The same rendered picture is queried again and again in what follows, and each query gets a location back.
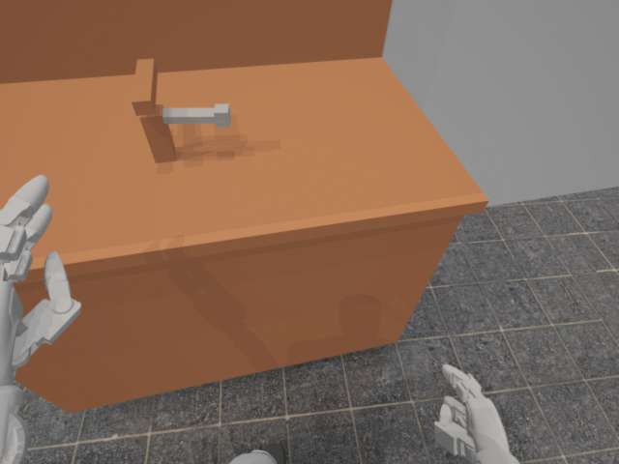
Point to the robot left forearm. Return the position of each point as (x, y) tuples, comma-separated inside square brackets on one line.
[(14, 433)]

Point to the counter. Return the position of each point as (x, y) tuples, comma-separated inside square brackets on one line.
[(308, 229)]

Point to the tap lever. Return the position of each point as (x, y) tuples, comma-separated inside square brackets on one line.
[(220, 115)]

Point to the right robot hand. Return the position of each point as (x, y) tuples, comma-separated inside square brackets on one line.
[(478, 424)]

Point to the left robot hand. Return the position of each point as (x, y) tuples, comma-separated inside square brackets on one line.
[(23, 220)]

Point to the left robot foot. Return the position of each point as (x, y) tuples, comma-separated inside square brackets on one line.
[(276, 452)]

